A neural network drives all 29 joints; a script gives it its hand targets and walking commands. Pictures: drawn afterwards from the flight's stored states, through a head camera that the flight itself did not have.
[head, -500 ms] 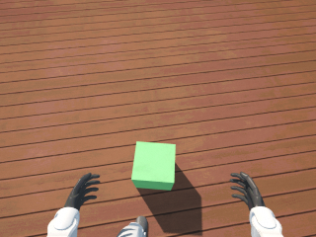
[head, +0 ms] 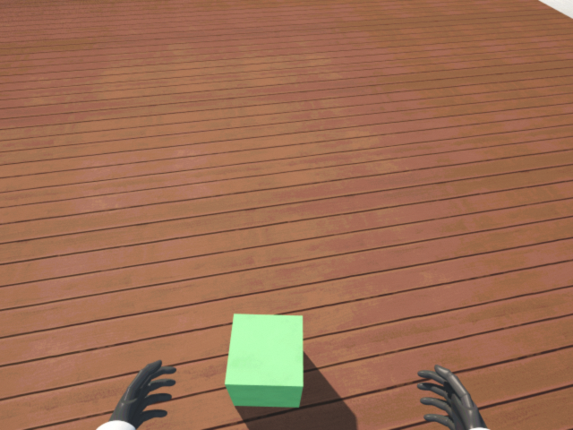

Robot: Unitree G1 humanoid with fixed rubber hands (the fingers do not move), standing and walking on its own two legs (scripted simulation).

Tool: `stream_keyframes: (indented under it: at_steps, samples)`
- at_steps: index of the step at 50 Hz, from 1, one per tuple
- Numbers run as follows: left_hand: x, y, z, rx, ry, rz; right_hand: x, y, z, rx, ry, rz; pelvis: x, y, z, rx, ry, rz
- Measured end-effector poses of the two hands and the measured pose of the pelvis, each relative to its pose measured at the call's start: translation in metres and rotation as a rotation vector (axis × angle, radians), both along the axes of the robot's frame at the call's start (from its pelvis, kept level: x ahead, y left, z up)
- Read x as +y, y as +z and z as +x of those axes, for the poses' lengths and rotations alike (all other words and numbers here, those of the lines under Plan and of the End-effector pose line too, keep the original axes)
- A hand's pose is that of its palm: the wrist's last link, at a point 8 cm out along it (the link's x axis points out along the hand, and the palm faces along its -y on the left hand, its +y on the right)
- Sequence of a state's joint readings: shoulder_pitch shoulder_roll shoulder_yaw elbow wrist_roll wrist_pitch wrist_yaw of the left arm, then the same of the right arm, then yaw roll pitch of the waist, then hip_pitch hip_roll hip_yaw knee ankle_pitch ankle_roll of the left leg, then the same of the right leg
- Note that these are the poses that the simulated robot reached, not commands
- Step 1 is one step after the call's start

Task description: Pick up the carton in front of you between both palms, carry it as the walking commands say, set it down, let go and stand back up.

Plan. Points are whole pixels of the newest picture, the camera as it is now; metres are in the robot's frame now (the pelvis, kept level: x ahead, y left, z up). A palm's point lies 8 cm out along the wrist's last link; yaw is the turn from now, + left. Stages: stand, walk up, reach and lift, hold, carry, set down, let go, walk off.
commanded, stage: let go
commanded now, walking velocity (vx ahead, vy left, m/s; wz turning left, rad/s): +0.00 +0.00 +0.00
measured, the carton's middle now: (267, 362) +0.42 +0.08 -0.65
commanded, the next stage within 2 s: stand in 0.10 s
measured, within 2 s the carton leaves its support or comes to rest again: neither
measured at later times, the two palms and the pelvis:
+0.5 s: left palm out of the picture +0.15 +0.30 -0.10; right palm out of the picture +0.14 -0.28 -0.08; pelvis +0.02 +0.01 -0.01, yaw -1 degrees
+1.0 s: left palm out of the picture +0.12 +0.31 -0.11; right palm out of the picture +0.11 -0.28 -0.09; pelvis +0.01 +0.02 +0.00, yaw -1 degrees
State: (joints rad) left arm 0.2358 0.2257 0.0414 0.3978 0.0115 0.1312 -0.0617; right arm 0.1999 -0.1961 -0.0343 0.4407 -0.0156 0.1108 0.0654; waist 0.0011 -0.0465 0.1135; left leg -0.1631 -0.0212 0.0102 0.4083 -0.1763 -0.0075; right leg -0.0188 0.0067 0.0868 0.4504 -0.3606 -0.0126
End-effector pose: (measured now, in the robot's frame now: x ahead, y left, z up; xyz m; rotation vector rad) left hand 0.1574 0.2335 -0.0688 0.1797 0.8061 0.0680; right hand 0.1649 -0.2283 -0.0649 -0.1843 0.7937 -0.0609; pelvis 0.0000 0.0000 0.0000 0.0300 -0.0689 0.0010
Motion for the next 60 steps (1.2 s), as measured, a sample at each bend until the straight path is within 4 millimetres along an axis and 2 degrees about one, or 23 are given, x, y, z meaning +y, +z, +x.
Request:
stream_keyframes:
  at_steps: [6, 10, 14, 18, 27, 35, 60]
  samples:
    - [0.012, -0.001, -0.005, 0.023, 0.034, 0.049, 0.002, -0.007, -0.003, 0.004, -0.004, -0.023, 0.003, -0.002, 0.001, 0.021, 0.006, -0.007]
    - [0.033, -0.010, -0.010, 0.031, 0.038, 0.116, -0.018, -0.018, -0.013, 0.071, -0.013, -0.116, 0.005, -0.006, 0.004, 0.053, 0.004, -0.020]
    - [0.051, -0.019, -0.013, 0.059, 0.040, 0.147, -0.040, -0.019, -0.020, 0.112, -0.047, -0.179, 0.007, -0.008, 0.010, 0.070, 0.000, -0.024]
    - [0.061, -0.026, -0.014, 0.094, 0.040, 0.159, -0.052, -0.017, -0.023, 0.142, -0.067, -0.217, 0.010, -0.008, 0.015, 0.077, -0.005, -0.025]
    - [0.065, -0.034, -0.009, 0.138, 0.027, 0.168, -0.052, -0.020, -0.022, 0.169, -0.088, -0.227, 0.014, -0.006, 0.022, 0.078, -0.014, -0.024]
    - [0.068, -0.035, -0.012, 0.158, 0.026, 0.178, -0.049, -0.026, -0.029, 0.193, -0.099, -0.213, 0.015, -0.005, 0.021, 0.072, -0.017, -0.024]
    - [0.083, -0.039, -0.058, 0.254, 0.043, 0.192, -0.060, -0.027, -0.066, 0.266, -0.129, -0.226, 0.019, 0.000, 0.002, 0.040, -0.017, -0.031]
